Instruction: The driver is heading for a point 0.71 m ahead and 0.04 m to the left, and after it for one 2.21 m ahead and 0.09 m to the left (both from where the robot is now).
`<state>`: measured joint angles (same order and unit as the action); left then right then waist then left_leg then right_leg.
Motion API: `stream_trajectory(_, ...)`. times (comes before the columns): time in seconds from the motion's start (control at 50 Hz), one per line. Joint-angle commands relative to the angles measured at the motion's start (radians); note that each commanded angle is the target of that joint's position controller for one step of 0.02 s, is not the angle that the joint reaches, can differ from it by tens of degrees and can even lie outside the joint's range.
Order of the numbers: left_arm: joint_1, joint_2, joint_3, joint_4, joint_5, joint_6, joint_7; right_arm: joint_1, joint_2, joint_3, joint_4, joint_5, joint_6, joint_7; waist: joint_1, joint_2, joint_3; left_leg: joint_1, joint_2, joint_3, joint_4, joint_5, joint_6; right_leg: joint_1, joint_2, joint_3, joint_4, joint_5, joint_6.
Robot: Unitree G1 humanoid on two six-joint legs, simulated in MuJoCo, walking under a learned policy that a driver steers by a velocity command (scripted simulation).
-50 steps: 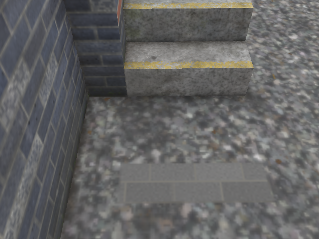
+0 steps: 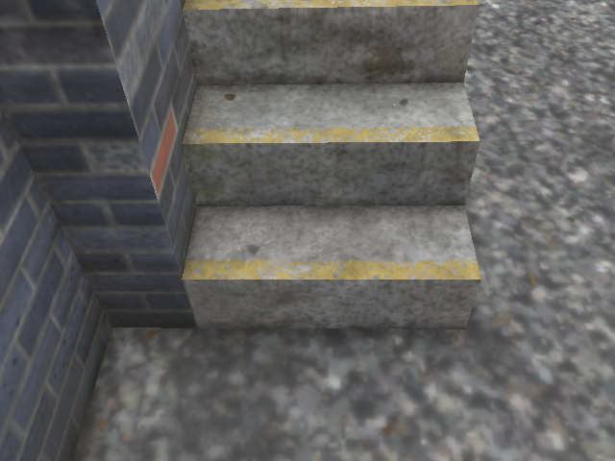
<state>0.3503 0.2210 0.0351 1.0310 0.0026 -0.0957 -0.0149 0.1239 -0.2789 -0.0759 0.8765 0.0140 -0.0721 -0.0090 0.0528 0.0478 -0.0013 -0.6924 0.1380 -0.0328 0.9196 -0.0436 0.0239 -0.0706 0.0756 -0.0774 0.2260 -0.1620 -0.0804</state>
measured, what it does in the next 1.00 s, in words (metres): walks ahead: left foot, then right foot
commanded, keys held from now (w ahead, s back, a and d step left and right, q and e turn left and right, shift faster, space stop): w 0.86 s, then no key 0.14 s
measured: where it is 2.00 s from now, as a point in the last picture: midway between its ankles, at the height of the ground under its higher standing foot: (346, 440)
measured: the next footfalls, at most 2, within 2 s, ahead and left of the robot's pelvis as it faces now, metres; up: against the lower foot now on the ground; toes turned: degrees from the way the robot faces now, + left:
left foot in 0.26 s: +0.34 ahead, +0.13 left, +0.00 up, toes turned +4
right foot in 0.78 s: +0.59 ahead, -0.10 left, +0.00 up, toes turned -4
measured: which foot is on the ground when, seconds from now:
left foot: up 0.00-0.24, down 0.26-0.78, up 0.80-1.00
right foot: down 0.00-0.28, up 0.30-0.76, down 0.78-1.00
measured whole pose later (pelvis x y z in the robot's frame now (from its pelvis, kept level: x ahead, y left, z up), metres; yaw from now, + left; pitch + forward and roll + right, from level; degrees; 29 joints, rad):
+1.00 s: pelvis +0.52 -0.03 +0.00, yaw +0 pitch +0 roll +1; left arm 0.20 0.22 0.01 1.01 0.02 -0.12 -0.01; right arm 0.18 -0.22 -0.03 0.97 -0.02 -0.05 -0.01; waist -0.01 0.03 0.07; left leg -0.43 0.02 0.00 0.93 -0.32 -0.01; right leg -0.23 0.04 -0.09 0.35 -0.13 -0.09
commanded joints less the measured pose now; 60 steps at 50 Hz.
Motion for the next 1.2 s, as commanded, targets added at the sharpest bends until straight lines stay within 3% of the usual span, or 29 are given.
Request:
stream_trajectory(0.02, -0.024, 0.155, 0.022, -0.051, -0.004, -0.01, 0.018, -0.043, -0.034, -0.006, -0.056, -0.002, -0.009, 0.011, -0.026, -0.09, 0.081, -0.039, -0.001, -0.001, -0.155, 0.152, -0.01, -0.035, -0.272, 0.167, -0.145, 0.16, -0.115)
stream_trajectory(0.12, 0.051, 0.175, 0.023, -0.022, -0.005, 0.007, 0.026, -0.202, -0.036, 0.009, -0.121, 0.005, -0.022, 0.032, 0.029, -0.085, 0.12, -0.043, -0.034, 0.037, -0.337, 0.152, -0.005, 0.094, -0.28, 0.128, -0.119, 0.21, -0.105)
stream_trajectory(0.14, 0.104, 0.119, 0.006, -0.008, 0.041, -0.004, 0.024, -0.225, -0.005, 0.024, -0.123, -0.061, 0.004, 0.053, 0.03, -0.076, 0.125, 0.035, -0.063, 0.117, -0.342, 0.152, -0.005, 0.065, -0.267, 0.108, -0.134, 0.231, -0.108)
stream_trajectory(0.18, 0.103, 0.149, 0.015, 0.0, 0.039, -0.011, 0.028, -0.223, -0.02, 0.021, -0.138, -0.055, 0.016, 0.058, 0.014, -0.116, 0.139, 0.079, -0.069, 0.102, -0.371, 0.075, 0.021, 0.11, -0.289, 0.108, -0.1, 0.328, -0.098)
stream_trajectory(0.22, 0.071, 0.183, 0.025, -0.002, 0.036, -0.007, 0.035, -0.155, -0.051, 0.012, -0.129, -0.049, 0.009, 0.051, -0.03, -0.139, 0.099, 0.159, -0.106, 0.112, -0.412, -0.049, 0.058, 0.19, -0.302, 0.093, 0.013, 0.603, -0.077)
stream_trajectory(0.26, 0.064, 0.192, 0.027, -0.004, 0.037, 0.006, 0.035, 0.114, -0.098, -0.009, -0.044, -0.054, -0.011, 0.025, -0.136, -0.132, -0.071, 0.468, -0.167, 0.143, -0.503, -0.092, 0.108, 0.197, -0.257, 0.051, 0.341, 0.797, -0.047)
stream_trajectory(0.28, 0.057, 0.176, 0.021, -0.028, 0.025, 0.004, 0.032, 0.313, -0.143, -0.022, 0.0, -0.088, -0.012, 0.01, -0.209, -0.087, -0.214, 0.79, -0.019, 0.0, -0.473, -0.133, 0.147, -0.026, -0.214, 0.032, 0.614, 0.539, -0.034)
stream_trajectory(0.3, 0.175, 0.054, -0.005, -0.046, -0.021, -0.002, 0.013, 0.387, -0.271, -0.056, 0.023, -0.101, -0.006, 0.009, -0.151, 0.218, -0.332, 1.089, 0.28, -0.521, -0.562, -0.236, 0.286, -0.452, -0.017, -0.012, 1.004, -0.134, 0.014)
stream_trajectory(0.32, 0.094, 0.155, 0.018, -0.025, 0.009, -0.006, 0.01, 0.309, -0.214, -0.046, 0.02, -0.061, 0.001, 0.019, -0.146, 0.081, -0.294, 1.006, 0.26, -0.617, -0.648, -0.241, 0.276, -0.543, -0.038, 0.139, 1.082, -0.321, -0.009)
stream_trajectory(0.36, -0.026, 0.128, 0.012, -0.055, 0.011, -0.016, -0.008, 0.151, -0.09, -0.012, 0.004, -0.044, -0.004, 0.029, -0.088, -0.025, -0.079, 0.733, 0.179, -0.337, -0.7, -0.171, 0.23, -0.534, -0.143, 0.139, 0.995, -0.156, -0.014)
stream_trajectory(0.4, -0.028, 0.097, 0.006, -0.052, 0.043, 0.006, -0.017, 0.135, -0.033, 0.009, 0.038, -0.033, -0.011, 0.024, -0.042, 0.005, -0.013, 0.588, 0.108, -0.198, -0.758, -0.061, 0.18, -0.446, -0.181, 0.127, 0.896, -0.11, 0.006)
stream_trajectory(0.48, -0.083, 0.073, -0.006, -0.078, 0.056, 0.044, -0.024, 0.212, -0.057, 0.007, 0.093, -0.022, -0.041, 0.03, -0.029, 0.007, 0.002, 0.57, 0.097, -0.09, -0.786, 0.135, 0.193, -0.485, -0.204, 0.088, 0.834, -0.056, 0.043)
stream_trajectory(0.62, -0.343, 0.066, -0.023, -0.169, 0.032, 0.033, -0.028, 0.276, -0.067, 0.007, 0.128, -0.021, -0.043, 0.026, -0.081, 0.038, 0.069, 0.572, 0.036, 0.015, -0.819, 0.108, 0.147, -0.475, -0.173, 0.025, 0.446, 0.165, 0.07)
stream_trajectory(0.68, -0.407, 0.08, -0.017, -0.195, 0.037, 0.016, -0.017, 0.289, -0.084, -0.002, 0.127, -0.031, -0.048, 0.013, -0.086, 0.032, 0.078, 0.631, 0.064, 0.009, -0.801, 0.164, 0.129, -0.436, -0.154, 0.034, 0.345, 0.178, 0.051)
stream_trajectory(0.74, -0.352, 0.102, -0.007, -0.178, 0.041, -0.001, -0.006, 0.251, -0.079, -0.003, 0.112, -0.032, -0.041, 0.007, -0.056, 0.043, 0.026, 0.711, 0.076, 0.017, -0.654, 0.393, 0.104, -0.35, -0.117, 0.027, 0.277, 0.06, 0.016)
stream_trajectory(0.78, -0.125, 0.14, 0.012, -0.101, 0.06, -0.024, 0.003, 0.254, -0.049, 0.011, 0.107, -0.032, -0.03, 0.01, 0.026, -0.013, -0.107, 0.661, 0.008, 0.052, -0.358, 0.407, 0.072, -0.076, -0.102, 0.027, 0.187, 0.092, -0.025)
stream_trajectory(0.8, 0.006, 0.245, 0.039, -0.085, 0.082, -0.032, 0.013, 0.296, 0.016, 0.032, 0.068, -0.012, -0.034, 0.013, 0.044, -0.168, -0.234, 0.394, -0.071, 0.109, -0.076, 0.092, 0.032, 0.225, -0.335, 0.282, 0.215, 0.17, -0.098)
stream_trajectory(0.82, 0.067, 0.312, 0.069, -0.056, 0.065, -0.016, 0.011, 0.346, 0.032, 0.037, 0.071, -0.004, -0.031, 0.011, 0.034, -0.347, -0.299, 0.135, -0.207, 0.112, 0.172, -0.462, 0.023, 0.36, -0.486, 0.594, 0.101, 0.155, -0.19)
stream_trajectory(0.84, 0.028, 0.269, 0.067, -0.054, 0.029, 0.0, 0.005, 0.312, -0.022, 0.025, 0.092, -0.029, -0.016, -0.008, 0.008, -0.235, -0.205, 0.07, -0.147, 0.03, 0.318, -0.45, 0.042, 0.286, -0.429, 0.545, 0.069, 0.085, -0.176)
stream_trajectory(0.86, -0.059, 0.173, 0.044, -0.075, 0.023, -0.001, -0.001, 0.28, -0.008, 0.03, 0.103, -0.031, -0.013, -0.009, -0.013, -0.14, -0.104, 0.066, -0.115, 0.015, 0.338, -0.378, 0.04, 0.156, -0.394, 0.428, 0.059, 0.12, -0.147)
stream_trajectory(0.9, -0.163, 0.08, 0.007, -0.096, 0.016, -0.016, 0.003, 0.23, 0.007, 0.035, 0.096, -0.021, 0.0, -0.001, -0.068, -0.113, -0.021, 0.194, -0.075, -0.007, 0.228, -0.303, 0.003, -0.048, -0.332, 0.236, 0.037, 0.534, -0.1)
stream_trajectory(0.94, -0.197, 0.064, -0.014, -0.087, 0.02, -0.043, 0.008, 0.24, 0.027, 0.041, 0.109, -0.035, 0.026, 0.0, -0.112, -0.106, -0.066, 0.364, -0.099, 0.009, 0.134, -0.279, -0.031, -0.144, -0.3, 0.121, 0.072, 0.87, -0.09)
stream_trajectory(1.0, -0.21, 0.107, -0.019, -0.065, 0.01, -0.053, 0.016, 0.21, 0.053, 0.057, 0.113, -0.034, 0.041, -0.008, -0.127, -0.159, -0.095, 0.436, -0.125, 0.048, -0.125, -0.249, -0.052, -0.12, -0.264, 0.052, 0.103, 0.991, -0.065)
stream_trajectory(1.08, -0.158, 0.101, -0.031, -0.032, 0.005, -0.027, 0.023, 0.143, 0.05, 0.074, 0.122, -0.013, 0.047, -0.027, -0.078, -0.17, -0.117, 0.5, -0.115, 0.053, -0.366, -0.147, -0.054, -0.072, -0.276, 0.097, 0.107, 0.748, -0.063)
stream_trajectory(1.12, -0.17, 0.093, -0.039, -0.028, -0.002, -0.015, 0.022, 0.137, 0.049, 0.084, 0.132, -0.024, 0.045, -0.028, -0.094, -0.113, -0.098, 0.622, -0.077, 0.017, -0.534, -0.002, -0.046, -0.156, -0.258, 0.125, 0.084, 0.358, -0.032)
stream_trajectory(1.14, -0.108, 0.079, -0.04, -0.012, 0.013, -0.007, 0.021, 0.181, 0.035, 0.086, 0.156, -0.032, 0.045, -0.033, -0.075, -0.096, -0.08, 0.688, -0.033, -0.027, -0.551, 0.032, -0.043, -0.227, -0.223, 0.139, 0.051, 0.026, -0.009)
stream_trajectory(1.16, -0.069, 0.067, -0.038, 0.002, 0.023, 0.01, 0.019, 0.171, 0.008, 0.088, 0.148, -0.043, 0.039, -0.03, -0.038, -0.035, -0.012, 0.673, 0.038, -0.091, -0.574, 0.074, -0.038, -0.26, -0.179, 0.137, 0.031, -0.17, 0.0)
stream_trajectory(1.18, 0.041, 0.025, -0.044, 0.038, 0.02, 0.029, 0.023, 0.11, -0.048, 0.07, 0.156, -0.025, 0.044, -0.028, 0.029, 0.097, 0.048, 0.54, 0.027, -0.091, -0.559, -0.033, -0.009, -0.192, -0.157, 0.14, -0.024, -0.155, 0.007)
stream_trajectory(1.2, 0.005, 0.057, -0.039, 0.052, 0.027, 0.039, 0.031, 0.102, 0.006, 0.078, 0.15, -0.022, 0.043, -0.021, -0.013, 0.064, 0.102, 0.471, 0.0, -0.081, -0.581, -0.107, -0.016, -0.154, -0.158, 0.131, -0.002, -0.114, 0.009)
